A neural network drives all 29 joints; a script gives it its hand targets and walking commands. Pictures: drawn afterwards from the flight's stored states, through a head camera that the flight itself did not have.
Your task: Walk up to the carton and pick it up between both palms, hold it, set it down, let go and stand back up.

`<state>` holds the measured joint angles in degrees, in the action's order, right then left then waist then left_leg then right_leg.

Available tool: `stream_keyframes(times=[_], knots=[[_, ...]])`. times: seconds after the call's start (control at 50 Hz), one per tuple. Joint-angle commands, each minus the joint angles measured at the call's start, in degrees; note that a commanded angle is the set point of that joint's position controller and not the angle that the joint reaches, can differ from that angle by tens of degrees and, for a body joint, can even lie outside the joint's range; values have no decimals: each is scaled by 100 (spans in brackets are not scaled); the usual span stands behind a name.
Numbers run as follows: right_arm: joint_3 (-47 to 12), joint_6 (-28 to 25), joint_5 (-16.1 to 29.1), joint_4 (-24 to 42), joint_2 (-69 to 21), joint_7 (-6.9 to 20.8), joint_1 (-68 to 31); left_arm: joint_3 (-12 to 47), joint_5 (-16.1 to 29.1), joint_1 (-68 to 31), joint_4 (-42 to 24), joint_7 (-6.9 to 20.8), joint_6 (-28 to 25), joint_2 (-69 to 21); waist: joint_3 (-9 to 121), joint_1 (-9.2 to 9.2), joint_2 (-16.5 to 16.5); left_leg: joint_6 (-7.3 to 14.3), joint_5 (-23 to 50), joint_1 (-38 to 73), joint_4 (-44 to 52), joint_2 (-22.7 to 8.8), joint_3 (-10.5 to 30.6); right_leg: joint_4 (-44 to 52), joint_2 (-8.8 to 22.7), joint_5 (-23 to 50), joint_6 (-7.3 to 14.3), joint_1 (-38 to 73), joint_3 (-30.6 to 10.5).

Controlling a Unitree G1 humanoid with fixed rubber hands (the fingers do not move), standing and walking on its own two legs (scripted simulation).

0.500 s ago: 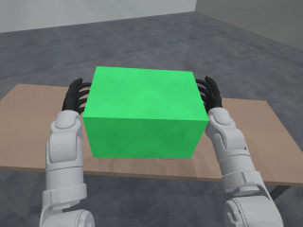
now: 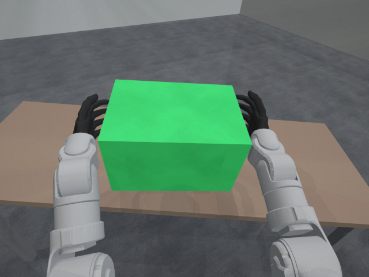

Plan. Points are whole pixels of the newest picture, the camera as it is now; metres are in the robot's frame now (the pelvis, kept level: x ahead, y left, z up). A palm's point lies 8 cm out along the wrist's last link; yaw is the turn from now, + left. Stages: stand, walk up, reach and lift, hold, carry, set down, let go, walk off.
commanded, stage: hold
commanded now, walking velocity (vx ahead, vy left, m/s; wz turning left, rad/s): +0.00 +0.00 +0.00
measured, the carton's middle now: (174, 136) +0.38 +0.01 +0.15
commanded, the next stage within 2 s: none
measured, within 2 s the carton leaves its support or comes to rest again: neither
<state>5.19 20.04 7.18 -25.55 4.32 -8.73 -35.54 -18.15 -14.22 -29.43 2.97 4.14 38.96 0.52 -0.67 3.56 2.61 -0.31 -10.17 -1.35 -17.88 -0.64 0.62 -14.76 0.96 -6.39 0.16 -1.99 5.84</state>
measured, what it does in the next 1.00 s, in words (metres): stands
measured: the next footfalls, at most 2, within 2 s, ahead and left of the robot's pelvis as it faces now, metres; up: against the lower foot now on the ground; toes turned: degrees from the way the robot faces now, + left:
none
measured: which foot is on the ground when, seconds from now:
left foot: down 0.00-1.00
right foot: down 0.00-1.00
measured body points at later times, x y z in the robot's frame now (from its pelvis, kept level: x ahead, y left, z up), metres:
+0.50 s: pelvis +0.00 +0.00 +0.00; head -0.04 +0.03 +0.45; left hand +0.37 +0.18 +0.17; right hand +0.37 -0.17 +0.18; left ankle +0.00 +0.12 -0.75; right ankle +0.03 -0.11 -0.75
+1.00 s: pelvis +0.00 +0.00 +0.00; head -0.04 +0.03 +0.45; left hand +0.36 +0.19 +0.18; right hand +0.37 -0.17 +0.18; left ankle +0.00 +0.12 -0.75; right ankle +0.03 -0.11 -0.75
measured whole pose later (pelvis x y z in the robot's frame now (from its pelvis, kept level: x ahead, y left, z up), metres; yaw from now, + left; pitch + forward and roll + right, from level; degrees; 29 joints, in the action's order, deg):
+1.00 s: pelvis +0.00 +0.00 +0.00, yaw +0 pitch -7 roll -1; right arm 5.3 18.6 6.6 -27.5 3.9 -9.0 -35.4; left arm -18.5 -15.2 -30.6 5.2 5.0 38.7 0.8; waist -1.6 3.8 2.5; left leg -0.1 -10.0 -0.5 -17.9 -0.4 0.6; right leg -14.3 1.2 -6.0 0.0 -0.9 5.8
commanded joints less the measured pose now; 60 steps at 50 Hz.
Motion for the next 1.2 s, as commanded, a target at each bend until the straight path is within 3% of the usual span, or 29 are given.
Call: stream_keyframes(times=[0.0,0.32,0.4,0.42,0.6,0.94,1.18], knots=[[-2141,-417,517,1727,-2924,794,-3804,2614,835,-3583,-705,859,-310,-2432,2001,27,-260,-167,1410,-264,207,377,-252,-121,-316,1032,-158,1425,-107],[-2017,-524,483,1727,-2775,936,-3948,2808,908,-3722,-759,716,-308,-2534,2141,19,-452,-236,1419,-44,159,289,-237,-62,-376,504,-46,1020,-47],[-2135,-501,549,1744,-2810,907,-3813,2814,902,-3553,-869,697,-298,-2523,2131,14,-367,-234,1721,10,83,314,-232,-103,-383,883,-71,1161,-75],[-2132,-454,575,1486,-2692,906,-3712,2717,843,-3814,-895,728,-300,-2364,2242,94,-534,-276,1845,159,63,333,-177,-91,-368,967,-89,1311,-70],[-2257,-448,594,1727,-2896,756,-3814,2505,793,-3630,-730,898,-327,-2338,1934,45,-192,-151,1571,-251,183,408,-252,-110,-313,1295,-184,1662,-114],[-1965,-606,379,1478,-2831,870,-3943,2617,813,-3959,-521,844,-413,-2461,1990,112,-443,-207,1269,25,227,318,-229,-2,-349,427,-92,1133,11],[-2195,-646,489,1510,-2900,795,-3962,2434,717,-3744,-502,891,-403,-2379,1995,-1,-247,-136,1629,-65,148,372,-273,-65,-337,959,-143,1513,-62]])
